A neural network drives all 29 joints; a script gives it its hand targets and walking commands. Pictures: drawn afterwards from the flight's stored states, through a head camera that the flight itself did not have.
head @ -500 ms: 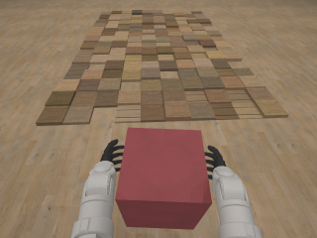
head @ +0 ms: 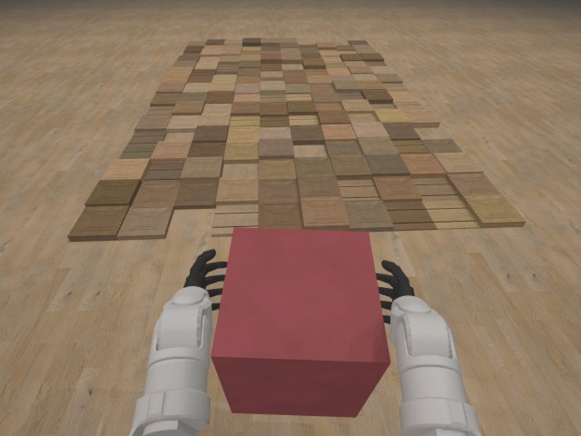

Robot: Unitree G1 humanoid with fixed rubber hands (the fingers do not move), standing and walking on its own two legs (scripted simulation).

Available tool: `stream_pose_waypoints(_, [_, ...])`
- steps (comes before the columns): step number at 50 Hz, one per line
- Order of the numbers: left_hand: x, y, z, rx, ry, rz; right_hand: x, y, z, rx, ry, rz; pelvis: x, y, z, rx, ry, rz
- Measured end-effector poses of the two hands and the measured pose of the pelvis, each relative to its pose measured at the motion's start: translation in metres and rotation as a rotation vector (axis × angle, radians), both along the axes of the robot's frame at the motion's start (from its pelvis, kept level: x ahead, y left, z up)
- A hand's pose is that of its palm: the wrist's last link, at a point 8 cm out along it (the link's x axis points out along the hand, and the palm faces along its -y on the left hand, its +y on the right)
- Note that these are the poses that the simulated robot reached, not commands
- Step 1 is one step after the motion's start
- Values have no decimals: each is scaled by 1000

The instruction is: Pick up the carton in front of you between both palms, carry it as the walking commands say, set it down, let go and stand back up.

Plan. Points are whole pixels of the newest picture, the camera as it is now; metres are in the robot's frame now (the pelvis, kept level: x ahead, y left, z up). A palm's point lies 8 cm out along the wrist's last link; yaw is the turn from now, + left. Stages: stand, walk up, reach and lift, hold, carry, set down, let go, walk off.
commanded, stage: hold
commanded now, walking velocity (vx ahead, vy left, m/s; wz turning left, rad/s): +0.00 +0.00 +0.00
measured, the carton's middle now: (297, 326) +0.30 +0.00 -0.02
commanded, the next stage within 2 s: carry in 0.44 s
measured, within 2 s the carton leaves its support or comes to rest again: neither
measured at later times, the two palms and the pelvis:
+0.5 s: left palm (198, 297) +0.30 +0.15 +0.06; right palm (402, 305) +0.29 -0.15 +0.05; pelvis +0.00 +0.00 +0.00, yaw +0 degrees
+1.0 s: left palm (202, 226) +0.43 +0.17 +0.08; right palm (376, 227) +0.43 -0.13 +0.08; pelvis +0.17 +0.01 -0.01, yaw +3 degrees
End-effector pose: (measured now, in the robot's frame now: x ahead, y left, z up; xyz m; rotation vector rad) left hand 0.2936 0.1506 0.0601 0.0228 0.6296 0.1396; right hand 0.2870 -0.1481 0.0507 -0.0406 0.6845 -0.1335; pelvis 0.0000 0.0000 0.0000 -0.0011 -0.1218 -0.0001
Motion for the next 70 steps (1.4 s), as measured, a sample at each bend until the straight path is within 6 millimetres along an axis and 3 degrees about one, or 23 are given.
stream_pose_waypoints(10, [0, -3, -1, -4, -1, 2, -1, -3, -2, 6, -2, -8, -5, -2, -1, 0, 1, -2])
stream_pose_waypoints(26, [6, -1, -3, -6, -5, 9, 9, -2, 0, -5, -8, 5, 5, -4, -2, -5, 42, 11])
stream_pose_waypoints(32, [23, 13, 8, -32, -64, 25, 28, 12, 13, 15, -67, -6, 22, 9, -10, -11, 123, 37])
stream_pose_waypoints(37, [44, 26, 14, -34, -30, 28, 49, 26, 20, 27, -34, -17, 54, 20, -9, -13, 165, -16])
stream_pose_waypoints(42, [82, 18, 24, -58, 12, 15, 78, 18, 28, 31, 7, -45, 92, 17, -4, -38, 200, -13])
stream_pose_waypoints(47, [122, 8, 21, -82, 2, 35, 121, 8, 27, 46, -3, -51, 139, 9, -15, -41, 205, 31])
stream_pose_waypoints(51, [144, 21, 15, -82, 70, 80, 158, 21, 26, 51, 67, -17, 179, 10, -6, -12, 218, 53])
stream_pose_waypoints(54, [171, 36, 19, -87, 81, 117, 195, 35, 29, 53, 80, 15, 210, 17, -3, 1, 221, 47])
stream_pose_waypoints(61, [274, 65, 15, -102, 31, 106, 292, 64, 24, 52, 28, 2, 300, 48, -22, 20, 202, 10])
stream_pose_waypoints(65, [329, 62, 10, -93, 106, 51, 327, 61, 16, 54, 100, -58, 344, 61, -12, 3, 219, -21])
stream_pose_waypoints(70, [398, 50, 21, -89, 93, -12, 379, 50, 27, 59, 82, -121, 403, 65, 2, -27, 233, -17])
